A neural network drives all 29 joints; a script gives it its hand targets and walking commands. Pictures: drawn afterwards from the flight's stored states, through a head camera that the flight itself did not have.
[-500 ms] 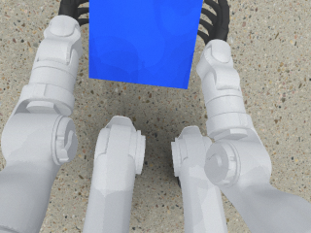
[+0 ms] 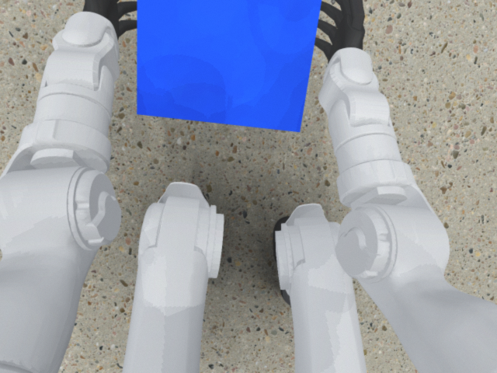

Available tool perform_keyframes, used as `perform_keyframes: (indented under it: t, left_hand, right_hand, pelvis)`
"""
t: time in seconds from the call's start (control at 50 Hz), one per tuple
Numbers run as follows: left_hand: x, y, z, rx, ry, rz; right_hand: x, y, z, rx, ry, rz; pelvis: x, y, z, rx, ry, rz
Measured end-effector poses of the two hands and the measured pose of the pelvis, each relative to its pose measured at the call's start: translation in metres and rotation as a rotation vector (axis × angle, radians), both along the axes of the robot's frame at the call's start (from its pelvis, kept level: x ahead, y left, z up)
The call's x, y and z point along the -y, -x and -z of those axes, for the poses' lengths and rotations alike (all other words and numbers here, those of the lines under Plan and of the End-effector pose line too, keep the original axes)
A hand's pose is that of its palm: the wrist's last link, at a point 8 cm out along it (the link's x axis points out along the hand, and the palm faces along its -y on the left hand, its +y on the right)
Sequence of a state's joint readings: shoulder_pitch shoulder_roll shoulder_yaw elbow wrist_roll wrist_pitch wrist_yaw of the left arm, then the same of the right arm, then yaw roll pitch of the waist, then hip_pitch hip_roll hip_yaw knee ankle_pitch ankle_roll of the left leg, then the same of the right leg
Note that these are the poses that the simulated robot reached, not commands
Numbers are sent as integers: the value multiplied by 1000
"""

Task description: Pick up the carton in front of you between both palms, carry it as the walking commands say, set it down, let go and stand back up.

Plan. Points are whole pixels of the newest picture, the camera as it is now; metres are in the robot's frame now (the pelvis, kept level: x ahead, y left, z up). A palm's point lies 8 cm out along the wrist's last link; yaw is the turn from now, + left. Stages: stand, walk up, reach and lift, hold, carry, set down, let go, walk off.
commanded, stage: set down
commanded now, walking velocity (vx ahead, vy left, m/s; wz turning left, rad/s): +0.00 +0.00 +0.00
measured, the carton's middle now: (227, 51) +0.52 +0.11 -0.25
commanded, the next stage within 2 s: let go in 1.92 s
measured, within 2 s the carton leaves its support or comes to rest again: rests again in 0.22 s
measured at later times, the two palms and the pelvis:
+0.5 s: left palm (109, 20) +0.51 +0.26 -0.18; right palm (339, 52) +0.53 -0.05 -0.17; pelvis +0.01 +0.01 -0.01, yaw -1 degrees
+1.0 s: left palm (59, 23) +0.49 +0.32 -0.16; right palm (353, 61) +0.52 -0.06 -0.16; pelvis -0.01 +0.01 -0.01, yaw +1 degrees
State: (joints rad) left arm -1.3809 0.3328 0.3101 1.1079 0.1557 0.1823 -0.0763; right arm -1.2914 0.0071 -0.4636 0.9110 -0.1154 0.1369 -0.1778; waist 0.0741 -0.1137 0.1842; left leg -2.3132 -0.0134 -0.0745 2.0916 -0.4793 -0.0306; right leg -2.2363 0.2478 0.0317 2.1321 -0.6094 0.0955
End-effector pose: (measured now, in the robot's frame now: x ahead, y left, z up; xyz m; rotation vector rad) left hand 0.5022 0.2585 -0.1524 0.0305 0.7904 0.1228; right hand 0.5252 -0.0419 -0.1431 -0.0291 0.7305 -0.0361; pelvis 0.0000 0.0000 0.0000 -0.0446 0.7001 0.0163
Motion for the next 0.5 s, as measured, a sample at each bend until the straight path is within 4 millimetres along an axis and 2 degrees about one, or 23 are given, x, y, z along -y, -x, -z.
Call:
perform_keyframes:
  t: [0.24, 0.4, 0.5]
  left_hand:
    - [-3, -9, 12, 11, 9, 5]
    - [-4, -10, 27, 1, 17, 7]
    - [-5, -9, 29, 19, 28, 8]
  right_hand:
    - [3, -10, 12, 6, -4, -13]
    - [3, -7, 28, -12, -18, -29]
    - [4, -6, 30, 9, -22, -38]
  pelvis:
    - [-5, -8, 2, -18, 7, 4]
    - [-9, -14, 4, -24, 12, 5]
    - [-10, -12, 7, -8, 13, 4]
